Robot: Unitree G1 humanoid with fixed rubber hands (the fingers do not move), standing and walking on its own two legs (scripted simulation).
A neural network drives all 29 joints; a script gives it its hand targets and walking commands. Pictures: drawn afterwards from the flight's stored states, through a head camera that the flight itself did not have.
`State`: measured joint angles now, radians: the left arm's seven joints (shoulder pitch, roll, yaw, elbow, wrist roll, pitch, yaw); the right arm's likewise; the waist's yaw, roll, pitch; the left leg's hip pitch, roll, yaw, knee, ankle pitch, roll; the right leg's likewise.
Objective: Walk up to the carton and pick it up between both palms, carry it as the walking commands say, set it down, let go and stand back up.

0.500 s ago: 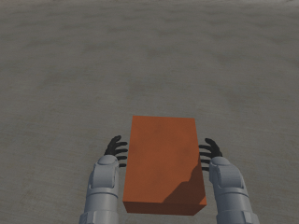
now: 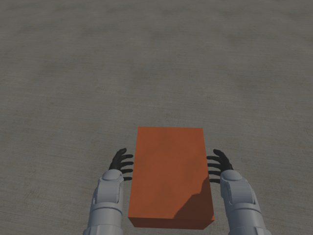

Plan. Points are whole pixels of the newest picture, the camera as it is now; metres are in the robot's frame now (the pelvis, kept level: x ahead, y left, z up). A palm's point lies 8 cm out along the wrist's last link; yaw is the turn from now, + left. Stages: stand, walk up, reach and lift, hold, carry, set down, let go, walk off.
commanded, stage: set down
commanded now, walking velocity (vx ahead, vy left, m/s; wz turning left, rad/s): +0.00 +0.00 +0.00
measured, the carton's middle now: (169, 176) +0.33 -0.01 -0.08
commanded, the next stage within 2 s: none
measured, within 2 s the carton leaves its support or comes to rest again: neither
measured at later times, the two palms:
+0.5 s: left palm (117, 183) +0.32 +0.15 -0.08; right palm (212, 183) +0.30 -0.14 -0.08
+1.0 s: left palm (123, 186) +0.35 +0.14 -0.17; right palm (206, 187) +0.33 -0.15 -0.17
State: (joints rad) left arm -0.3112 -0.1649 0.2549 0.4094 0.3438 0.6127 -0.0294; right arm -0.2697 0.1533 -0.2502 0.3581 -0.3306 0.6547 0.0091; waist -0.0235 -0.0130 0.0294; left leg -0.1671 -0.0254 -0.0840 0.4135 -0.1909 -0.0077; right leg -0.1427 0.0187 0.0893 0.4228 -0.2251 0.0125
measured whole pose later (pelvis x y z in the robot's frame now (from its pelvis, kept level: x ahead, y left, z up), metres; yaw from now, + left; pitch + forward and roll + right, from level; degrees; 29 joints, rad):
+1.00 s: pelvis -0.04 +0.01 -0.10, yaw +0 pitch +35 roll -1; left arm -0.62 -0.19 0.48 0.57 0.36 0.27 0.03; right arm -0.59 0.16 -0.48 0.57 -0.35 0.28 0.00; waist -0.03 0.01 -0.23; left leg -1.32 -0.06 -0.07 1.04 -0.33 0.00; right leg -1.29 0.04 0.09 1.05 -0.37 0.05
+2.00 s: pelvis -0.07 +0.01 -0.26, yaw -2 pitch +49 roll -3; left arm -0.93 -0.05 0.42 0.73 0.23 0.25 0.13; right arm -0.91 0.04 -0.43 0.72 -0.21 0.23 -0.12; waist -0.01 -0.01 -0.26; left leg -2.03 -0.08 -0.08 1.66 -0.48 -0.03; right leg -1.99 0.08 0.06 1.66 -0.53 0.06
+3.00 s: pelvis -0.09 +0.00 -0.37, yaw -2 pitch +49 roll -2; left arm -1.27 0.13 0.36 0.90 0.12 0.21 0.11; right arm -1.22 -0.10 -0.36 0.84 -0.11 0.22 -0.13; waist 0.00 -0.01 0.05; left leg -2.36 -0.09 -0.08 2.02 -0.51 -0.06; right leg -2.32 0.12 0.06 2.03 -0.56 0.08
